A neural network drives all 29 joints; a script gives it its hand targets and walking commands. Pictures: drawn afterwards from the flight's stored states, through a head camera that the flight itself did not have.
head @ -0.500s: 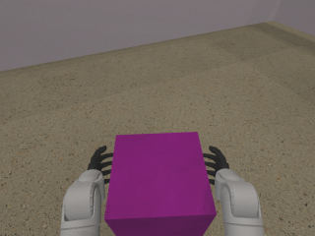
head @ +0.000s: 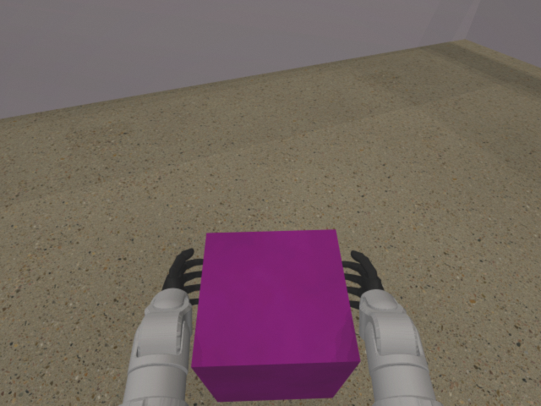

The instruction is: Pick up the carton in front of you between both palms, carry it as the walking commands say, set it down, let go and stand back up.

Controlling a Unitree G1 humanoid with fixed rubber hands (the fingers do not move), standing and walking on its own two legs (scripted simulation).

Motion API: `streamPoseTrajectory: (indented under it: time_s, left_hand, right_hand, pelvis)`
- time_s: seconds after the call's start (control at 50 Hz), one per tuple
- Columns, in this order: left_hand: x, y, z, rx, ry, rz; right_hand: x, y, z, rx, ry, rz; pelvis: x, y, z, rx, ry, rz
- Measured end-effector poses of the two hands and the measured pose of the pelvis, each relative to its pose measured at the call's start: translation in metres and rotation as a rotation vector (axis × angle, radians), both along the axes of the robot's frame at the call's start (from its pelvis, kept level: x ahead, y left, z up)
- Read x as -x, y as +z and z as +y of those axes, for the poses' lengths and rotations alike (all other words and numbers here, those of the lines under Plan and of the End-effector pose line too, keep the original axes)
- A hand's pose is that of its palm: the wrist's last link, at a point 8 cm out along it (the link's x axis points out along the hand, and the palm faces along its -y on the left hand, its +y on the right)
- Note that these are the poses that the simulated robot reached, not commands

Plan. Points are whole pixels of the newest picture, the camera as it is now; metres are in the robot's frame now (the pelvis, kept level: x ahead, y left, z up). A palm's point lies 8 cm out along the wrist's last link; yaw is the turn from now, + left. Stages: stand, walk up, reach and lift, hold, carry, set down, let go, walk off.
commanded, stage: carry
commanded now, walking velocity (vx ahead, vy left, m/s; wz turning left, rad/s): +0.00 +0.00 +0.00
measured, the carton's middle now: (273, 320) +0.31 +0.00 -0.06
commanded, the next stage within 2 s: hold in 1.08 s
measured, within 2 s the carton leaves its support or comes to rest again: neither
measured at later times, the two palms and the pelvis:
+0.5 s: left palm (163, 318) +0.26 +0.16 +0.05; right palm (375, 319) +0.26 -0.14 +0.05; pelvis -0.04 +0.01 +0.00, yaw +0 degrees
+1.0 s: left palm (161, 329) +0.24 +0.15 +0.05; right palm (379, 329) +0.24 -0.14 +0.05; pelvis -0.05 +0.01 +0.00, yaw +0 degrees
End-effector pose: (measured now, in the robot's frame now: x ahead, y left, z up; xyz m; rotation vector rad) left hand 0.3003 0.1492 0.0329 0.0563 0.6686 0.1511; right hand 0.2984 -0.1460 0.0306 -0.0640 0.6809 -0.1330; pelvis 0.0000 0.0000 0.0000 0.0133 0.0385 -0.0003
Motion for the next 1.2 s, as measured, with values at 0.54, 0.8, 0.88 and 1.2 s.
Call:
streamPoseTrajectory:
  time_s: [0.54,0.8,0.88,1.2]
  left_hand:
    - [0.043,0.014,0.007,0.008,0.001,-0.015]
    - [0.052,0.014,0.007,0.008,0.002,-0.013]
    - [0.054,0.014,0.006,0.008,0.002,-0.013]
    - [0.064,0.014,-0.001,0.018,-0.027,-0.015]
  right_hand:
    - [0.043,0.015,0.006,-0.003,-0.005,-0.014]
    - [0.052,0.015,0.006,-0.002,-0.004,-0.013]
    - [0.054,0.015,0.006,-0.002,-0.004,-0.013]
    - [0.069,0.018,-0.002,0.017,-0.013,-0.011]
  pelvis:
    - [0.039,0.003,0.007,0.011,0.001,-0.02]
    - [0.048,0.003,0.006,0.013,0.002,-0.02]
    - [0.05,0.003,0.006,0.013,0.002,-0.02]
    - [0.058,0.011,0.005,0.01,-0.053,-0.107]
